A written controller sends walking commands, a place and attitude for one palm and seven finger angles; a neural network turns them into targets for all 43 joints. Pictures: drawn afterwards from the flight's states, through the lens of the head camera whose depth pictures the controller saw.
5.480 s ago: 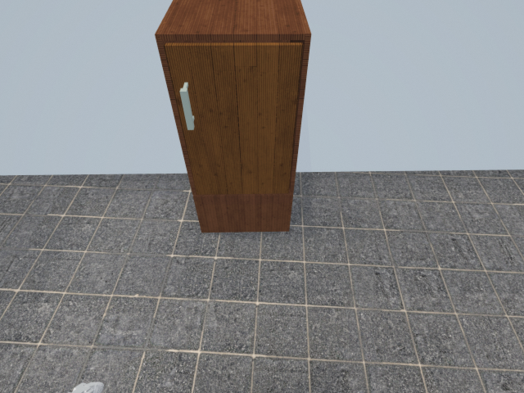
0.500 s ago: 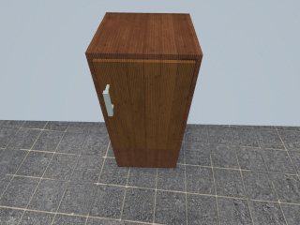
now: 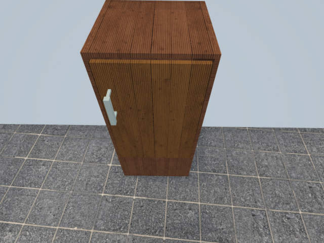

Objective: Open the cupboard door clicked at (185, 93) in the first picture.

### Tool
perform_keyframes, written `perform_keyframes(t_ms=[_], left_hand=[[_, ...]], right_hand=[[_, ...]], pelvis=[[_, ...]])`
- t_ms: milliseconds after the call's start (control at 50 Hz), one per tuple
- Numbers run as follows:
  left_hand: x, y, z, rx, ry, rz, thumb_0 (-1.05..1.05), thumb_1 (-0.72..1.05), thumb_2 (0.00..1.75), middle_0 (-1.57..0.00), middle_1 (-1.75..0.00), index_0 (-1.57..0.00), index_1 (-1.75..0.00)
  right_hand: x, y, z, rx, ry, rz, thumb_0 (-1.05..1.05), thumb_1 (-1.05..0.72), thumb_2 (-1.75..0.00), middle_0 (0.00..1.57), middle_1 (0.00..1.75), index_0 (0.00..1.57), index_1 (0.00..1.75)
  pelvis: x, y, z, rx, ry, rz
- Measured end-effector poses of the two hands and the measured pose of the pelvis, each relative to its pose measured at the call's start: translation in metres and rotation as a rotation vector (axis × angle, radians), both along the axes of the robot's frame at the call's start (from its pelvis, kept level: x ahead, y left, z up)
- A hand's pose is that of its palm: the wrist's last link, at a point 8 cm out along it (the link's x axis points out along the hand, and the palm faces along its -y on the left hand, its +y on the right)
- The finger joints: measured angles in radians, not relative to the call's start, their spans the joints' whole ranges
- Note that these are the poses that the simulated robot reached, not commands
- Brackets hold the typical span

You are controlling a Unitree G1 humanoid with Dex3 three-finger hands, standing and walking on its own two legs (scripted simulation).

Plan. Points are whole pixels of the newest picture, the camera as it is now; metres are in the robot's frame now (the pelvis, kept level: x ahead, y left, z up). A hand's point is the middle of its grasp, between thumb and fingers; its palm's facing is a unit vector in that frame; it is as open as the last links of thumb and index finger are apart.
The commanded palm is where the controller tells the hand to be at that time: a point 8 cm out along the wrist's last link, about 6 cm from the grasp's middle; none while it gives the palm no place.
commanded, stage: come to a stop and stand still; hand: left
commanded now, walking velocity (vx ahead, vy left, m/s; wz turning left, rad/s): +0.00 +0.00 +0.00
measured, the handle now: (111, 107) +0.54 +0.22 -0.05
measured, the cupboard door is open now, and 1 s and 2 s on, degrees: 0 0 0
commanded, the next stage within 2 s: look again from close up in 0.88 s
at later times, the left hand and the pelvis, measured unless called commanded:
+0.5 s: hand out of the picture +0.01 +0.24 -0.15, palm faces +0.01 -0.96 -0.30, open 7.4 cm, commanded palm none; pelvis -0.08 +0.01 +0.00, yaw +1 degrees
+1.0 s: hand out of the picture -0.11 +0.22 -0.17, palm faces +0.01 -0.98 -0.21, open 7.4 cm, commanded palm none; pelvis -0.09 +0.03 +0.01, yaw +1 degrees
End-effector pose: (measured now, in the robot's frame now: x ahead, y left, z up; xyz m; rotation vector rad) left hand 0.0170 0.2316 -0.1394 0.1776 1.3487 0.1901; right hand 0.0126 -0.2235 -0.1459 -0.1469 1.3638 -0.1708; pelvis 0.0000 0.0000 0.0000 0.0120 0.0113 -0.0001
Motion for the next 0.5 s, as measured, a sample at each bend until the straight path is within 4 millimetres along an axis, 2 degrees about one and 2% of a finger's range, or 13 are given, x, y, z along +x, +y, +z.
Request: perform_keyframes(t_ms=[140, 260, 380, 500], left_hand=[[0.018, 0.015, 0.012, 0.049, -0.135, -0.046, 0.01, 0.91, 0.89, -0.20, -0.30, -0.20, -0.30], [0.021, 0.028, 0.020, 0.065, -0.239, -0.071, 0.01, 0.91, 0.89, -0.20, -0.30, -0.20, -0.30], [0.009, 0.040, 0.027, 0.062, -0.272, -0.091, 0.01, 0.91, 0.89, -0.20, -0.30, -0.20, -0.30], [-0.021, 0.053, 0.027, 0.067, -0.234, -0.088, 0.01, 0.91, 0.89, -0.20, -0.30, -0.20, -0.30]], right_hand=[[0.016, -0.020, 0.006, -0.026, -0.129, 0.036, 0.01, -0.91, -0.90, 0.20, 0.30, 0.20, 0.30], [0.027, -0.036, 0.020, -0.076, -0.243, 0.061, 0.00, -0.91, -0.90, 0.20, 0.30, 0.20, 0.30], [0.019, -0.039, 0.035, -0.101, -0.288, 0.105, 0.00, -0.91, -0.90, 0.20, 0.30, 0.20, 0.30], [-0.008, -0.037, 0.038, -0.106, -0.254, 0.118, 0.00, -0.90, -0.90, 0.20, 0.30, 0.20, 0.30]], pelvis=[[-0.019, -0.004, -0.003, -0.003, -0.015, 0.020], [-0.040, -0.001, -0.004, -0.011, -0.052, 0.026], [-0.063, 0.005, 0.000, -0.018, -0.070, 0.020], [-0.079, 0.011, 0.004, -0.019, -0.071, 0.022]])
